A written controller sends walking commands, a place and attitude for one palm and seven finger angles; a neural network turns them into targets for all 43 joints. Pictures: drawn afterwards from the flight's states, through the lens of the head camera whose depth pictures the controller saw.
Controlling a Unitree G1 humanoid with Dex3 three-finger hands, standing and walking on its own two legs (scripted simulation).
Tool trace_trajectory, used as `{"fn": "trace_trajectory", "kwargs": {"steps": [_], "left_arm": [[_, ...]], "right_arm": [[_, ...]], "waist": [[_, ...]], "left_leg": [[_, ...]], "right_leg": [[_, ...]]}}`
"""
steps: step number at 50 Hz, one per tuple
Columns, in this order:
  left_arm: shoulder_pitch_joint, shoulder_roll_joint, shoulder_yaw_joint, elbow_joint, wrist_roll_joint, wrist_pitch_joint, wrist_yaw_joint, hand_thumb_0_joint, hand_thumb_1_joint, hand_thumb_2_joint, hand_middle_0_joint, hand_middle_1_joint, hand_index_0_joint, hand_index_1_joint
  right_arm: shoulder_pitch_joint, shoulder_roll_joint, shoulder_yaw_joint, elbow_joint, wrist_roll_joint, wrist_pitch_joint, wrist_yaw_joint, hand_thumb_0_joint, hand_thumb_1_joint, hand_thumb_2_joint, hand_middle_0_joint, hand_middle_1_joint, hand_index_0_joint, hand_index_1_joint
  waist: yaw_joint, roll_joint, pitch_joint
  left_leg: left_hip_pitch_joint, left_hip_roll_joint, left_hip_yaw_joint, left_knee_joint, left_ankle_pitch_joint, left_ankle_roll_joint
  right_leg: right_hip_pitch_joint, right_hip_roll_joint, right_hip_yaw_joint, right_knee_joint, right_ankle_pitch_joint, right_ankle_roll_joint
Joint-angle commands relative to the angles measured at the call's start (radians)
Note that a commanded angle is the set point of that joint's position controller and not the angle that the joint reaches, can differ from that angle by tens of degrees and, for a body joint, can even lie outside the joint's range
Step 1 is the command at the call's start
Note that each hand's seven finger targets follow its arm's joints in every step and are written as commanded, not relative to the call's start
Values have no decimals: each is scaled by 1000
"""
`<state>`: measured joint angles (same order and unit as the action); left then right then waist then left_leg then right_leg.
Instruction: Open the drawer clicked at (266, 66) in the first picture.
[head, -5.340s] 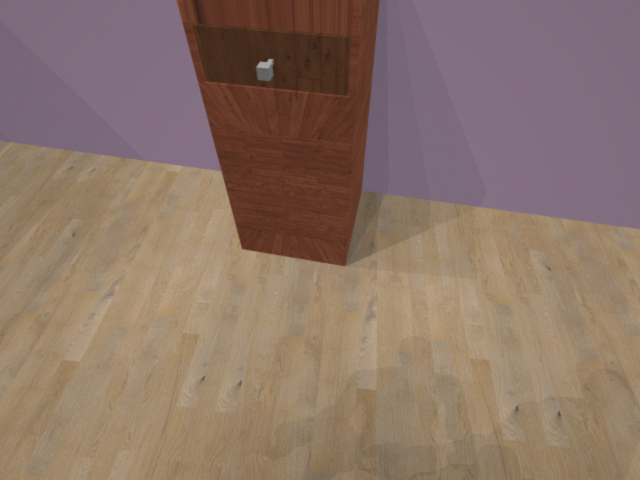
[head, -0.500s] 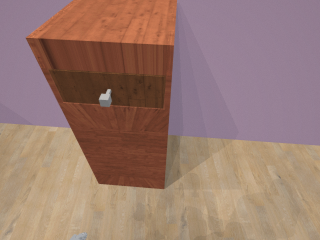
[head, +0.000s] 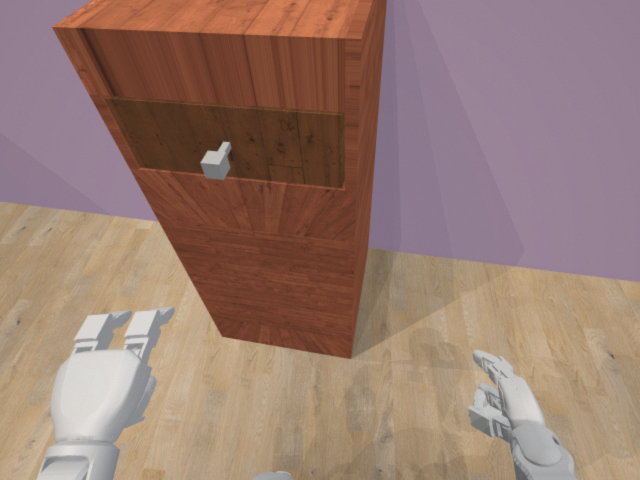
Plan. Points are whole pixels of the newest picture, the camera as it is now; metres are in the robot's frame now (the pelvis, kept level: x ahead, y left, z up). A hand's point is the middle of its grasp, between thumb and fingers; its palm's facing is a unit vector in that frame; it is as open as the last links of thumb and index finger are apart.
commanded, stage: raise the hand with hooked fingers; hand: left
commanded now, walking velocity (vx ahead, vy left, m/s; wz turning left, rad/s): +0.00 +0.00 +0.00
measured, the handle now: (219, 158) +0.54 +0.26 +0.08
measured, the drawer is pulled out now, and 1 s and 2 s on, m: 0.00 0.00 0.00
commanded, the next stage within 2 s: move the hooked fingers above the handle in 1.30 s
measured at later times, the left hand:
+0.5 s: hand (133, 285) +0.27 +0.26 +0.12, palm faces +0.11 -0.07 -0.99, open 12.5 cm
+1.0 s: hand (97, 196) +0.32 +0.29 +0.21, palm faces +0.08 -0.04 -1.00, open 13.8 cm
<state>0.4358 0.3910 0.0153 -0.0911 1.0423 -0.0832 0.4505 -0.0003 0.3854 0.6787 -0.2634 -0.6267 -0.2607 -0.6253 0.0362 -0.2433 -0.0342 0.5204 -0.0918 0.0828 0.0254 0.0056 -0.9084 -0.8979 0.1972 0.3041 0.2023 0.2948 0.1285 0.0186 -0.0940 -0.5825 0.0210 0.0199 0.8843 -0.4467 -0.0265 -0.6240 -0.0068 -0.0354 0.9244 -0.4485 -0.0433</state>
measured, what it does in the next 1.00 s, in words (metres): rises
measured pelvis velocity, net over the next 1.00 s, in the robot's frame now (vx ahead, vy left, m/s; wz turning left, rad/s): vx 0.01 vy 0.04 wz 0.01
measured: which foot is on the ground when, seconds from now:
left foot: down 0.00-1.00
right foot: down 0.00-1.00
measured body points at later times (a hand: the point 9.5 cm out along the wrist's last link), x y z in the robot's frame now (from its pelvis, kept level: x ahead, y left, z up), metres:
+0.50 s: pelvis +0.02 +0.02 +0.04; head +0.04 -0.02 +0.49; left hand +0.26 +0.26 +0.17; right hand +0.22 -0.22 -0.07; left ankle +0.00 +0.14 -0.69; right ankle +0.01 -0.09 -0.69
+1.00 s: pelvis +0.01 +0.04 +0.05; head +0.01 +0.00 +0.50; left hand +0.31 +0.29 +0.26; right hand +0.21 -0.17 -0.06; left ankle +0.00 +0.14 -0.69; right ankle +0.01 -0.09 -0.69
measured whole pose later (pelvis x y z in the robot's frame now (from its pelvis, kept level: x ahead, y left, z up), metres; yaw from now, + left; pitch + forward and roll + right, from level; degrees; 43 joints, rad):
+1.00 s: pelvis +0.01 +0.04 +0.05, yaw +1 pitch -1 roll +0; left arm -0.21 0.58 0.00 -0.01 0.85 0.03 -0.12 0.00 -0.48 0.30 -0.32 -1.20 -0.32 -1.20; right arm 0.12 -0.25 0.02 0.62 0.01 0.14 0.00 0.01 -0.91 -0.90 0.20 0.30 0.20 0.30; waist 0.09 0.10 0.01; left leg -0.16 -0.02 0.02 0.41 -0.23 0.02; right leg -0.18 -0.04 -0.03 0.42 -0.22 0.01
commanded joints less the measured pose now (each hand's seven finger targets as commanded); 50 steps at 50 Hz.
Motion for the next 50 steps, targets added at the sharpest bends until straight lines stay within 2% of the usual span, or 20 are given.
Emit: {"fn": "trace_trajectory", "kwargs": {"steps": [1, 3, 4, 6, 8, 9, 10, 15, 17, 19, 22, 30, 34, 39, 40, 43, 44, 45, 48, 50], "left_arm": [[-100, 159, 62, -208, -50, 78, -52, 0, 177, 590, -252, -765, -252, -765], [-59, 189, 98, -191, -70, 102, -103, 0, 130, 570, -255, -795, -255, -795], [-39, 183, 88, -197, -77, 102, -127, 0, 107, 560, -257, -810, -257, -810], [-43, 216, 117, -221, -79, 89, -155, 0, 60, 540, -260, -840, -260, -840], [-72, 236, 148, -233, -80, 73, -164, 0, 13, 520, -263, -870, -263, -870], [-92, 223, 139, -251, -84, 61, -165, 0, -10, 510, -265, -885, -265, -885], [-98, 235, 161, -251, -90, 51, -162, 0, -33, 500, -267, -900, -267, -900], [-215, 229, 155, -264, -103, 15, -145, 0, -150, 450, -275, -975, -275, -975], [-276, 236, 144, -274, -100, 21, -151, 0, -197, 430, -278, -1005, -278, -1005], [-319, 233, 125, -255, -102, 38, -166, 0, -243, 410, -282, -1035, -282, -1035], [-397, 266, 124, -270, -103, 61, -203, 0, -313, 380, -287, -1080, -287, -1080], [-606, 304, 96, -203, -128, 134, -338, 0, -500, 300, -300, -1200, -300, -1200], [-713, 338, 102, -199, -133, 136, -400, 0, -500, 300, -300, -1200, -300, -1200], [-829, 354, 90, -150, -153, 132, -466, 0, -500, 300, -300, -1200, -300, -1200], [-843, 362, 98, -140, -160, 127, -476, 0, -500, 300, -300, -1200, -300, -1200], [-920, 405, 125, -141, -172, 117, -503, 0, -500, 300, -300, -1200, -300, -1200], [-957, 400, 107, -124, -170, 113, -513, 0, -500, 300, -300, -1200, -300, -1200], [-963, 410, 118, -110, -176, 108, -519, 0, -500, 300, -300, -1200, -300, -1200], [-860, 377, 114, -53, -197, 106, -549, 0, -500, 300, -300, -1200, -300, -1200], [-851, 359, 92, -65, -202, 94, -563, 0, -500, 300, -300, -1200, -300, -1200]], "right_arm": [[-69, -79, -9, -142, 30, -32, -28, 0, -900, -900, 200, 300, 200, 300], [-80, -80, 4, -139, 40, -33, -36, 0, -900, -900, 200, 300, 200, 300], [-75, -76, 11, -134, 42, -36, -38, 0, -900, -900, 200, 300, 200, 300], [-70, -81, 15, -127, 40, -39, -41, 0, -900, -900, 200, 300, 200, 300], [-69, -84, 14, -120, 41, -40, -41, 0, -900, -900, 200, 300, 200, 300], [-63, -82, 11, -117, 39, -42, -40, 0, -900, -900, 200, 300, 200, 300], [-55, -82, 5, -113, 41, -44, -42, 0, -900, -900, 200, 300, 200, 300], [-44, -84, -16, -91, 49, -62, -43, 0, -900, -900, 200, 300, 200, 300], [-47, -88, -23, -84, 53, -60, -43, 0, -900, -900, 200, 300, 200, 300], [-53, -88, -23, -79, 60, -61, -44, 0, -900, -900, 200, 300, 200, 300], [-56, -95, -24, -71, 66, -53, -47, 0, -900, -900, 200, 300, 200, 300], [-71, -98, 3, -68, 92, -12, -45, 0, -900, -900, 200, 300, 200, 300], [-68, -99, 12, -67, 92, 0, -39, 0, -900, -900, 200, 300, 200, 300], [-64, -104, 19, -63, 99, 9, -36, 0, -900, -900, 200, 300, 200, 300], [-55, -108, 15, -58, 100, 10, -36, 0, -900, -900, 200, 300, 200, 300], [-63, -114, 18, -65, 103, 5, -36, 0, -900, -900, 200, 300, 200, 300], [-58, -113, 20, -57, 103, 4, -35, 0, -900, -900, 200, 300, 200, 300], [-48, -117, 14, -53, 104, 5, -37, 0, -900, -900, 200, 300, 200, 300], [-46, -124, 12, -63, 112, 6, -27, 0, -900, -900, 200, 300, 200, 300], [-37, -127, 10, -67, 112, 10, -20, 0, -900, -900, 200, 300, 200, 300]], "waist": [[-59, -61, -159], [-37, -101, -156], [-28, -107, -145], [-16, -83, -149], [-16, -63, -126], [-19, -53, -121], [-17, -58, -144], [-36, -25, -139], [-35, -10, -168], [-36, -13, -149], [-31, 3, -176], [-40, 21, -101], [-40, 46, -141], [-49, 41, -116], [-51, 19, -113], [-44, 50, -141], [-50, 44, -139], [-50, 31, -136], [-37, 22, -111], [-40, 1, -88]], "left_leg": [[140, -68, 1, -168, 261, 64], [137, -64, 6, -208, 292, 62], [139, -65, 7, -225, 309, 60], [162, -60, 10, -258, 337, 56], [178, -56, 8, -281, 347, 53], [197, -57, 11, -285, 354, 54], [207, -58, 13, -289, 359, 55], [268, -62, 10, -310, 377, 55], [297, -61, 13, -321, 397, 55], [310, -60, 14, -337, 393, 56], [357, -54, 11, -363, 462, 56], [400, -44, 3, -447, 510, 47], [441, -40, -5, -469, 547, 42], [447, -36, -12, -498, 542, 38], [449, -35, -13, -502, 545, 39], [461, -38, -17, -510, 538, 39], [461, -38, -17, -514, 533, 37], [462, -38, -15, -517, 537, 40], [443, -37, -10, -529, 519, 38], [427, -33, -9, -539, 502, 37]], "right_leg": [[244, 8, 152, -287, 354, 3], [331, 2, 166, -305, 433, 10], [364, -5, 160, -305, 486, 16], [405, -8, 150, -312, 532, 19], [411, -7, 146, -334, 514, 16], [409, -11, 142, -341, 529, 19], [425, -12, 135, -344, 530, 21], [394, -8, 103, -368, 480, 17], [401, -8, 86, -372, 473, 15], [398, -8, 73, -386, 443, 16], [438, -4, 52, -392, 492, 13], [490, 8, 16, -452, 473, 12], [529, 10, 10, -470, 471, 9], [532, 13, -1, -499, 444, 8], [534, 17, -2, -505, 448, 9], [555, 17, 4, -516, 441, 6], [548, 12, -2, -518, 428, 7], [549, 15, -1, -522, 434, 8], [554, 18, -2, -533, 423, 8], [541, 13, -12, -533, 400, 9]]}}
